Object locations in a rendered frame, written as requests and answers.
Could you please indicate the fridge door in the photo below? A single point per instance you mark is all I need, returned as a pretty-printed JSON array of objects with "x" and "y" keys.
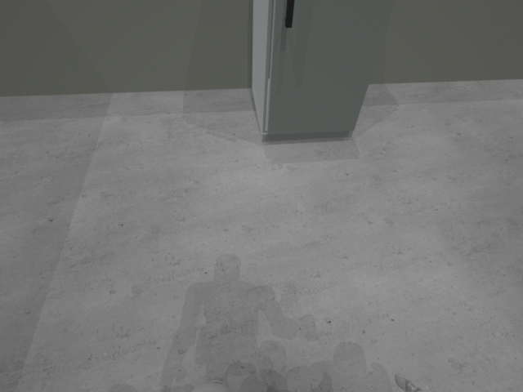
[{"x": 320, "y": 68}]

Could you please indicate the right robot hand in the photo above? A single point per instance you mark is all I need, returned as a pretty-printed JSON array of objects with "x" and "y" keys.
[{"x": 409, "y": 384}]

